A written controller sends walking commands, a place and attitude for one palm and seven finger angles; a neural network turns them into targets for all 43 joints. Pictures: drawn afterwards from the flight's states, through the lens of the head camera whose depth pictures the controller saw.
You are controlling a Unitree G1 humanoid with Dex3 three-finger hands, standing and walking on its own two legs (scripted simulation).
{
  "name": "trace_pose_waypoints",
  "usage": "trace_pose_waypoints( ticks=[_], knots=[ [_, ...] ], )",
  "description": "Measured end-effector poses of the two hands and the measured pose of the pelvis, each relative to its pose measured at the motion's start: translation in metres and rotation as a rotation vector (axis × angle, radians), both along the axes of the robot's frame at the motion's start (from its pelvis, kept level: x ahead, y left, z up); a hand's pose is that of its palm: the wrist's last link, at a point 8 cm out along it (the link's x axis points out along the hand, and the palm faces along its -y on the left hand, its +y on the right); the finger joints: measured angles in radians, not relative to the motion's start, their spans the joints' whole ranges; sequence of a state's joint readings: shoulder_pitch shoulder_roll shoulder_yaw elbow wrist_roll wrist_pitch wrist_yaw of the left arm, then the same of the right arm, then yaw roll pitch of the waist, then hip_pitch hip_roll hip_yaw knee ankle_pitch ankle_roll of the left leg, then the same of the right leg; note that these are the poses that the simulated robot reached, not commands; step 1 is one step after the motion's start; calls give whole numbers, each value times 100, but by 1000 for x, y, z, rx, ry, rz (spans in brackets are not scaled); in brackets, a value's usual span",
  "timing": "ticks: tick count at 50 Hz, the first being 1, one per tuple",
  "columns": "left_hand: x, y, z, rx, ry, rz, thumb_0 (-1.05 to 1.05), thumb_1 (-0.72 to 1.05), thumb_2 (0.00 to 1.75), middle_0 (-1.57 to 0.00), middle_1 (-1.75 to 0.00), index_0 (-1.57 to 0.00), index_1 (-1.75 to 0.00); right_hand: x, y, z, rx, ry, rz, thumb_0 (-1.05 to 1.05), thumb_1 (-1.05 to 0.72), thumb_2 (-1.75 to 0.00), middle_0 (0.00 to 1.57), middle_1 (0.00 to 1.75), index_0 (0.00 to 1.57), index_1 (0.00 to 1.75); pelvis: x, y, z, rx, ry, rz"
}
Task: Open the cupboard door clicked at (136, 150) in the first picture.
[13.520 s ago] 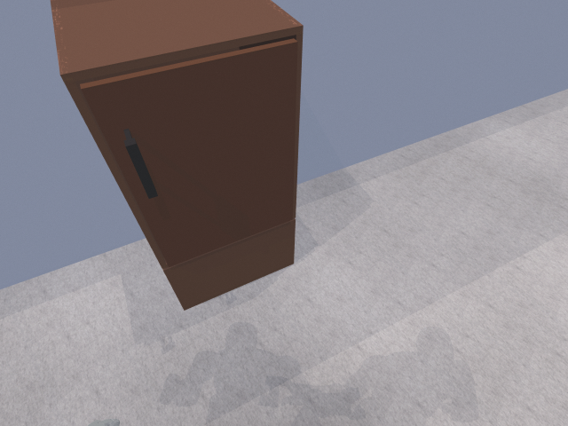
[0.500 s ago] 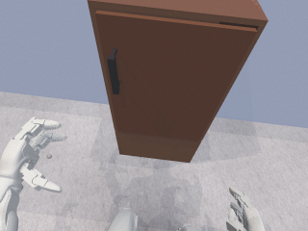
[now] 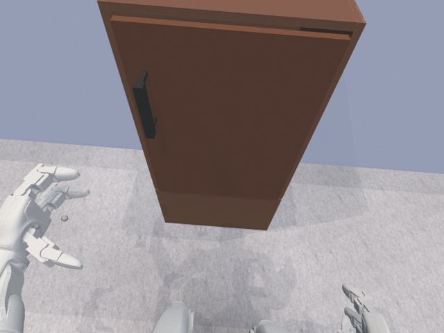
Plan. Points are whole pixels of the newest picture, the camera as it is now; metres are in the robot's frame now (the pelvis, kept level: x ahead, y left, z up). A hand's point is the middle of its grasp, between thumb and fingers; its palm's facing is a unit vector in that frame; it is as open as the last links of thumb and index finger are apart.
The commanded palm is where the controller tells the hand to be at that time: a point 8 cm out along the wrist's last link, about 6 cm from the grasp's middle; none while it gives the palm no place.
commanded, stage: raise the hand with hooked fingers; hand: left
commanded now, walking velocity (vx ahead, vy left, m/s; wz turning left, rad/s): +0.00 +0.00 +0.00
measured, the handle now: (147, 106) +0.56 +0.19 +0.05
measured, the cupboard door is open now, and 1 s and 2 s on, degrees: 0 0 0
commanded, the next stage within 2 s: move the hooked fingers beside the handle in 0.12 s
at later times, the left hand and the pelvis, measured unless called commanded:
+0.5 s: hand (78, 200) +0.32 +0.26 +0.06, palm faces -0.03 -1.00 -0.03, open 14.0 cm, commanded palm +0.30 +0.31 +0.06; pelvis +0.00 -0.01 -0.01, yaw +0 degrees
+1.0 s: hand (93, 169) +0.38 +0.25 +0.06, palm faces -0.04 -1.00 -0.02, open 14.0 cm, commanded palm +0.37 +0.30 +0.06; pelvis +0.00 +0.00 -0.01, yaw -1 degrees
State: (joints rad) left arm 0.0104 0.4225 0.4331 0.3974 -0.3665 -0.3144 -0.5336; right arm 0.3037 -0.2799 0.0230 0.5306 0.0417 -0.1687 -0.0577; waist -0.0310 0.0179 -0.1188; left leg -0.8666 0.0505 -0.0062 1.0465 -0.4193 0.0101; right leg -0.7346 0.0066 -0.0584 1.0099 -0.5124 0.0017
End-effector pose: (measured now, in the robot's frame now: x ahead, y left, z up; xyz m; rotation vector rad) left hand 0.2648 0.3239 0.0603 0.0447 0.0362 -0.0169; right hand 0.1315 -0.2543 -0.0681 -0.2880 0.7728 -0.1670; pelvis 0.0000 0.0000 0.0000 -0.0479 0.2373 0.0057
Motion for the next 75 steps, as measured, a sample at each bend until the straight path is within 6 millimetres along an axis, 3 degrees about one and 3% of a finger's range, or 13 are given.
trace_pose_waypoints(
  ticks=[14, 21, 30, 41, 53, 61, 75],
  knots=[
    [0, -6, 4, 1, -5, 2, -1, -50, 30, -30, -120, -30, -120, 15, 2, -2, 27, -32, 22, 1, -90, -90, 20, 30, 21, 30, 1, -7, -1, 5, -2, 3],
    [18, -7, -1, -13, -11, 4, -1, -50, 30, -30, -120, -30, -120, 11, -3, -8, 6, -6, 25, 1, -90, -90, 20, 30, 21, 30, -2, -9, -5, 3, 3, 6],
    [51, -11, 2, -17, -18, -19, -1, -50, 30, -30, -120, -30, -120, -12, -9, -14, -1, 62, -29, 1, -90, -90, 20, 30, 21, 30, -3, -8, -5, 5, 15, -6],
    [78, -9, -2, -19, -20, -14, -1, -50, 30, -30, -120, -30, -120, -42, -12, -22, -11, 171, -82, 1, -90, -90, 20, 30, 21, 30, -2, -2, -7, 3, 38, -14],
    [106, -16, -3, -22, -24, -16, -1, -50, 30, -30, -120, -30, -120, -52, -6, -26, -7, 222, -101, 1, -90, -90, 20, 30, 21, 30, -2, 2, -8, 0, 55, -17],
    [136, -22, -5, -25, -15, -20, -1, -50, 30, -30, -120, -30, -120, -62, -7, -34, -16, 280, -108, 0, -90, -90, 20, 30, 21, 30, -5, 2, -13, -3, 78, -17],
    [178, -20, -9, -26, -5, -12, -1, -50, 30, -30, -120, -30, -120, -106, -17, -45, -31, 437, -186, 0, -90, -90, 20, 30, 21, 30, -4, 1, -23, -9, 128, -31]
  ],
)
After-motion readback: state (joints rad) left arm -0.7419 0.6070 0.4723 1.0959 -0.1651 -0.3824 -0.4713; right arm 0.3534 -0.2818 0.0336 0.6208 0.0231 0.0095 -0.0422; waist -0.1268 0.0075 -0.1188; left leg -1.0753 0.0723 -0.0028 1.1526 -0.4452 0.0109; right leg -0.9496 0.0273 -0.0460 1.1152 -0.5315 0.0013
